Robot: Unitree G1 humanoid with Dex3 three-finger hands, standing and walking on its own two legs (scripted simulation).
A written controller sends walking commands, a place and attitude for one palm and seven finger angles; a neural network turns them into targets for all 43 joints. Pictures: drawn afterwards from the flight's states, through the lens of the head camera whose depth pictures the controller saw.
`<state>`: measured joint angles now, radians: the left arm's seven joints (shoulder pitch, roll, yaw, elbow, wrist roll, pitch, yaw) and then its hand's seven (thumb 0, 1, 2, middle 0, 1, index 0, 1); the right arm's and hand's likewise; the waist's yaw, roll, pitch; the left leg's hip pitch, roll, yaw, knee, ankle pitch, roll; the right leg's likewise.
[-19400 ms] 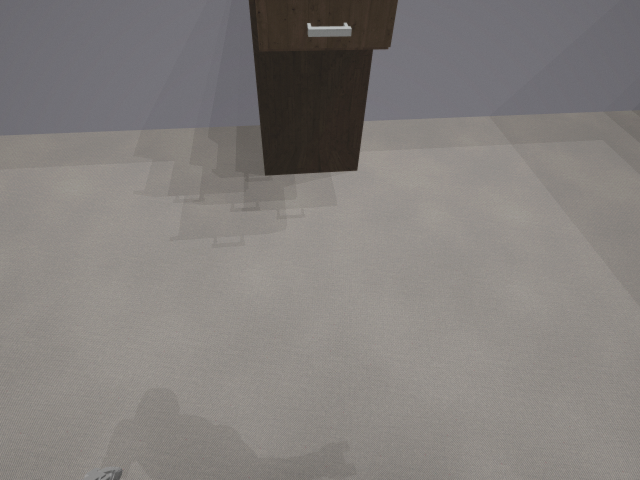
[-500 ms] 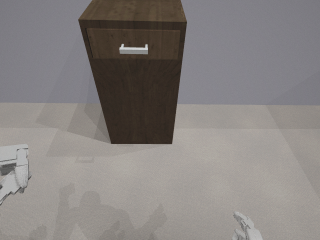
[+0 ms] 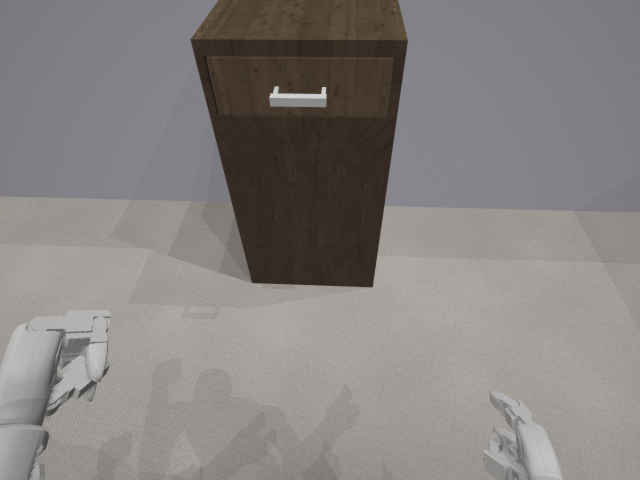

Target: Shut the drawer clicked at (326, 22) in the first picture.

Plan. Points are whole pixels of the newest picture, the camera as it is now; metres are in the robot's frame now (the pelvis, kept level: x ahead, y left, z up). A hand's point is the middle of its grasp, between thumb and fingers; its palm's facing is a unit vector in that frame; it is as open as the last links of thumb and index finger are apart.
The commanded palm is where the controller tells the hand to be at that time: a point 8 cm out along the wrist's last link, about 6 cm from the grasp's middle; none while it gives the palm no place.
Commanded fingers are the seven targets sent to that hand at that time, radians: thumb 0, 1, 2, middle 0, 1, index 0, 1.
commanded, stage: let the arm hang, fingers relaxed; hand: left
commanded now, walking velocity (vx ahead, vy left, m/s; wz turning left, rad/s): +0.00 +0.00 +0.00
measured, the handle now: (299, 95) +0.90 +0.11 +0.04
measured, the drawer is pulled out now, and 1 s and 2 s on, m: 0.00 0.00 0.00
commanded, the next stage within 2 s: look to check the result in 1.04 s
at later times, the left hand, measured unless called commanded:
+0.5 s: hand out of the picture -0.07 +0.21 -0.17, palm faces +0.04 -0.96 -0.26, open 5.1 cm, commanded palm none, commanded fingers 0.00 0.90 0.90 -0.24 -0.34 -0.24 -0.34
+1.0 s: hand out of the picture +0.03 +0.19 -0.16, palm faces +0.03 -0.97 -0.23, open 7.3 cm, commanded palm none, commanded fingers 0.00 0.90 0.90 -0.20 -0.30 -0.20 -0.30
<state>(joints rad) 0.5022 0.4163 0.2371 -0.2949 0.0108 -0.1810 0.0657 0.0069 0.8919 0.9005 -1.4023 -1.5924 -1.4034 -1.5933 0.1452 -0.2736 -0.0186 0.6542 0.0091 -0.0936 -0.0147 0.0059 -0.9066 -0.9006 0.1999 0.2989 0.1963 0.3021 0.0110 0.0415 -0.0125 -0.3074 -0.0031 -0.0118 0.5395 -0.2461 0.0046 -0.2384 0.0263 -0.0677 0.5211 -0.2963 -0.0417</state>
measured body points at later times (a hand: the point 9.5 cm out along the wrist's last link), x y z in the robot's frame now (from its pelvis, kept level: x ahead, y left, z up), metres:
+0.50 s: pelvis -0.03 +0.00 +0.01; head +0.00 +0.01 +0.45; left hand -0.07 +0.26 -0.15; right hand -0.05 -0.23 -0.15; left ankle +0.02 +0.12 -0.73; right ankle -0.02 -0.09 -0.73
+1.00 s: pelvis -0.02 +0.00 +0.01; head -0.01 -0.01 +0.46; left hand +0.03 +0.24 -0.14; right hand +0.02 -0.24 -0.15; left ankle +0.02 +0.12 -0.73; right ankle -0.02 -0.09 -0.73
